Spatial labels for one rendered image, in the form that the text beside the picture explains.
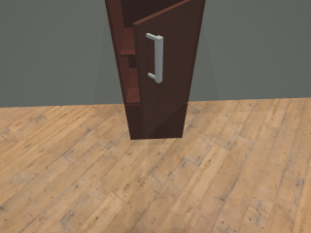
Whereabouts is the handle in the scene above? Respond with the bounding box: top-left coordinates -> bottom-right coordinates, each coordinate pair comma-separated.
146,33 -> 163,83

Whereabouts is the cupboard door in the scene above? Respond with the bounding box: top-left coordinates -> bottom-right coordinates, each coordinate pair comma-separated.
132,0 -> 202,139

